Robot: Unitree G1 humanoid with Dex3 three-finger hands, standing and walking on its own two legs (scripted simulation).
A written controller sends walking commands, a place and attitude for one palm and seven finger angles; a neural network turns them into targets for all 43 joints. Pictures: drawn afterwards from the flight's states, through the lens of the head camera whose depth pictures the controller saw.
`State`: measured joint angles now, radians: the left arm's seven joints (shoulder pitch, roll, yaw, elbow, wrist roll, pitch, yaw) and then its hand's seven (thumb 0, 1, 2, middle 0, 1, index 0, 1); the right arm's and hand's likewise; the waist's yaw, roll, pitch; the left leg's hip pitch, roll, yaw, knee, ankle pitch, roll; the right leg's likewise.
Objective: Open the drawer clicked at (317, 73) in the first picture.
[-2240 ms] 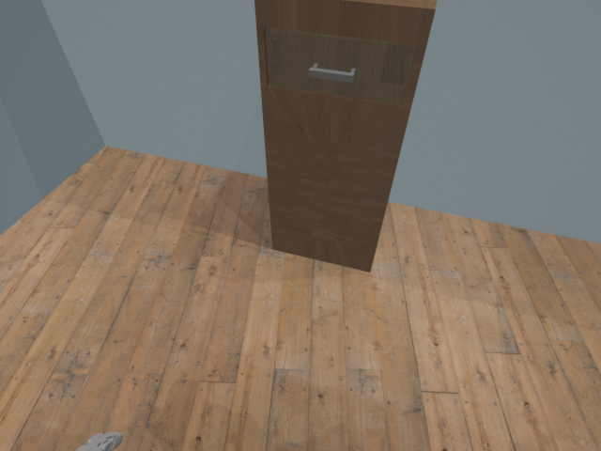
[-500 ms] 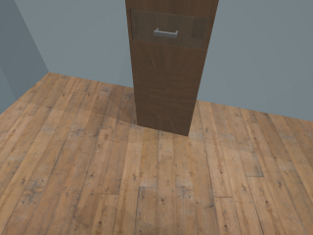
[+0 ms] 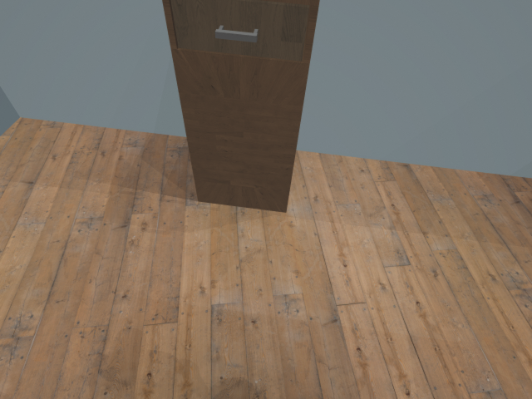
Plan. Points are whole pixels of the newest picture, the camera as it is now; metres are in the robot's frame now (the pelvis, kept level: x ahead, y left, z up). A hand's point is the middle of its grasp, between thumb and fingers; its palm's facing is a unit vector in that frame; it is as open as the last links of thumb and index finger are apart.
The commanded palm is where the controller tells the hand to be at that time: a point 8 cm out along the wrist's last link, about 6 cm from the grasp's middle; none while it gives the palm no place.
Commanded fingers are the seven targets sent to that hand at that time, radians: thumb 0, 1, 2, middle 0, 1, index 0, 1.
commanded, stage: take the last steps up to it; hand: left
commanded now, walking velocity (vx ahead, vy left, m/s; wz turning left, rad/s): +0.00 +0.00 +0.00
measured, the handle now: (237, 33) +1.02 +0.13 +0.07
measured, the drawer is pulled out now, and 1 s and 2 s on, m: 0.00 0.00 0.00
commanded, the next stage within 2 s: come to a stop and stand still in 1.44 s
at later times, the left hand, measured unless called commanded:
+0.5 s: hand out of the picture +0.02 +0.14 -0.16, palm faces +0.00 -0.99 -0.15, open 7.3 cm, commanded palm none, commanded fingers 0.00 0.90 0.90 -0.20 -0.30 -0.20 -0.30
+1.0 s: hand (162, 298) +0.32 +0.22 -0.16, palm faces -0.03 -0.99 -0.17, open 7.3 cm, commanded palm none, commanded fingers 0.00 0.90 0.90 -0.20 -0.30 -0.20 -0.30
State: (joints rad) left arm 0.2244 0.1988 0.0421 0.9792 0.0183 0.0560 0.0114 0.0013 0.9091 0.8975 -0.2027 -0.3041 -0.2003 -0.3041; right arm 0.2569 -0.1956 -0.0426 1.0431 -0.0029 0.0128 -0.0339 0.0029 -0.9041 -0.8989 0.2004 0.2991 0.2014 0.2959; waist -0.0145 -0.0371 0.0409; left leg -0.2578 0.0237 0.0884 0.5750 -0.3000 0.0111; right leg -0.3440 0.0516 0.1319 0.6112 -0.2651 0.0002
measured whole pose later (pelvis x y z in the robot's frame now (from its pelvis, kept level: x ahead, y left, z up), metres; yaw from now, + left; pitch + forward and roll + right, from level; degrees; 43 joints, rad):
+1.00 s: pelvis +0.24 +0.04 +0.01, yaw -5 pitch -1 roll +0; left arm 0.22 0.18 0.08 1.03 0.04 0.00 -0.01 0.00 0.92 0.90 -0.19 -0.30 -0.19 -0.30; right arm 0.37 -0.11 -0.04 1.11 -0.01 -0.07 -0.03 0.00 -0.92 -0.90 0.20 0.30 0.20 0.30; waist -0.01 -0.04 -0.02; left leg -0.12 -0.02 0.20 0.35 -0.22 0.08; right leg -0.59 -0.12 -0.03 1.09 -0.15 0.03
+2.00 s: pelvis +0.46 -0.06 +0.00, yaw -6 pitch -1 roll +0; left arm 0.25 0.16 0.06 1.02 0.02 0.05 0.04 0.00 0.91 0.90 -0.20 -0.30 -0.20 -0.30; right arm 0.06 -0.14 -0.05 0.99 -0.02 0.03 -0.04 -0.01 -0.91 -0.90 0.20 0.30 0.21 0.30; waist 0.02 0.02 0.11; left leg -0.36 0.08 0.13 0.51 -0.13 0.00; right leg -0.35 -0.04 -0.03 0.90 -0.52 0.01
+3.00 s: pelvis +0.45 -0.03 +0.01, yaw -4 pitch -1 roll +0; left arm 0.25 0.16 0.02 1.14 0.02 0.01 0.03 0.00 0.92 0.90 -0.20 -0.30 -0.20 -0.30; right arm 0.24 -0.16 -0.01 1.12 0.00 -0.01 -0.05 0.00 -0.93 -0.90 0.20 0.30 0.20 0.30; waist 0.01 -0.03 0.02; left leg -0.11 0.00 0.08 0.41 -0.29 0.02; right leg -0.14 -0.10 -0.05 0.41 -0.25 0.07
